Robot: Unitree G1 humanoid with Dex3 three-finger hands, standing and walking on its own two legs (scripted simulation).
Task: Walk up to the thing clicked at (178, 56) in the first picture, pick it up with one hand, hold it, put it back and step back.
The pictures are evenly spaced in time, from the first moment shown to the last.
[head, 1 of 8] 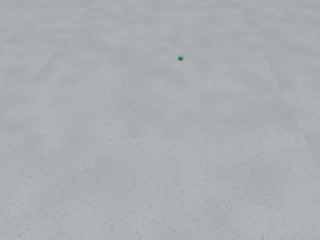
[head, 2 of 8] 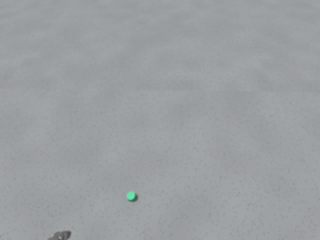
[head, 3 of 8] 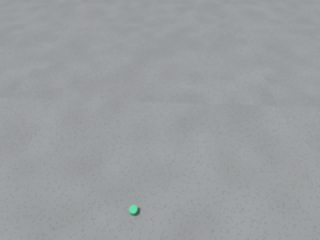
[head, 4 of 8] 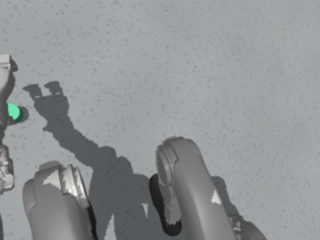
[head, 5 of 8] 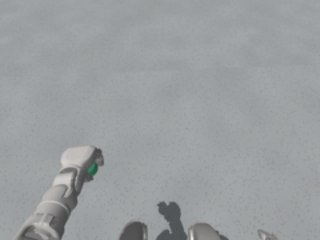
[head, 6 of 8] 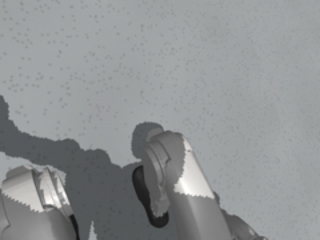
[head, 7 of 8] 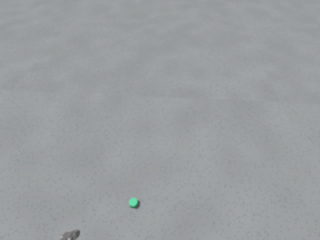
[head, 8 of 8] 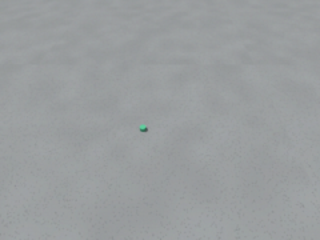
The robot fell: no
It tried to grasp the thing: yes
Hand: left
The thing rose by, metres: 0.69
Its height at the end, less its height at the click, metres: +0.00
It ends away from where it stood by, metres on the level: 0.01
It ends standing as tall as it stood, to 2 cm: yes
